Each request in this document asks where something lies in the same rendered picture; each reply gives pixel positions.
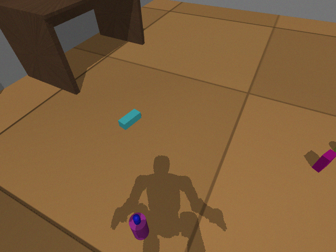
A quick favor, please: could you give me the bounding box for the desk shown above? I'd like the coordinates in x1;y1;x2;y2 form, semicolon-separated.
0;0;144;95

